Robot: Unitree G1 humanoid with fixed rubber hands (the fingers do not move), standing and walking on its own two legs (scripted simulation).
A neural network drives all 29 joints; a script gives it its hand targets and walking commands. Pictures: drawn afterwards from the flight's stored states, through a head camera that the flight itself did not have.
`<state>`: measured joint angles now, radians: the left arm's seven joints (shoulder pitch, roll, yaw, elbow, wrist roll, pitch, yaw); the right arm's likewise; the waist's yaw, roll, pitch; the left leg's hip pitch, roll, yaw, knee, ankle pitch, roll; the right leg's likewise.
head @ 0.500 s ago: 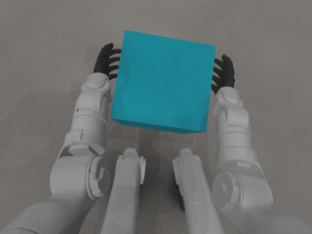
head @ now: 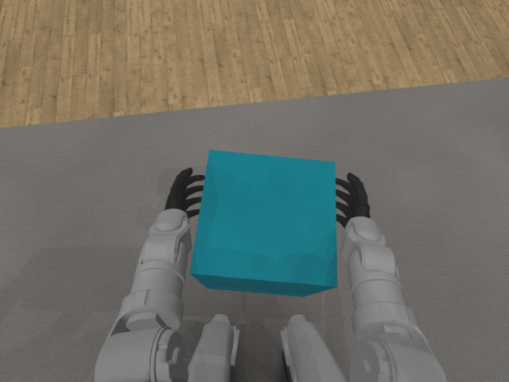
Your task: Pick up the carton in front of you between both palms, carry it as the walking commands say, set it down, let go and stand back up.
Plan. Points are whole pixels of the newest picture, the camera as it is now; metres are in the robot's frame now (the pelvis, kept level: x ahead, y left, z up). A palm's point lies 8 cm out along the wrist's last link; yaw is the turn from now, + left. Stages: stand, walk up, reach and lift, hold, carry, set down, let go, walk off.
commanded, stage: reach and lift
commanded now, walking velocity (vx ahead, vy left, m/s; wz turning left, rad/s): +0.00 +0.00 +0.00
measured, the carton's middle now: (262, 233) +0.37 +0.00 -0.12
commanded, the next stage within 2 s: hold in 1.58 s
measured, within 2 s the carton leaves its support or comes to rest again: neither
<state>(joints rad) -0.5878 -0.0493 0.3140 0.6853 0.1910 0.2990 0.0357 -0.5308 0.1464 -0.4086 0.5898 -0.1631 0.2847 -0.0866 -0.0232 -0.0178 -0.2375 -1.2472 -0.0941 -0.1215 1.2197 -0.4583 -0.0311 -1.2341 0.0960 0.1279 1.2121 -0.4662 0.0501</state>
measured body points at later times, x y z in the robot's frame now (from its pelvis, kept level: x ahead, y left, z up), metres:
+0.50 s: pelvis +0.05 -0.01 +0.11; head +0.04 +0.00 +0.56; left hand +0.35 +0.15 +0.10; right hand +0.35 -0.16 +0.11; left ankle +0.05 +0.13 -0.62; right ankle +0.05 -0.14 -0.62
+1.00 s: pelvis +0.03 -0.01 +0.12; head +0.00 +0.00 +0.57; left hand +0.34 +0.15 +0.14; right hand +0.34 -0.16 +0.14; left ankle +0.05 +0.13 -0.62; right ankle +0.05 -0.14 -0.62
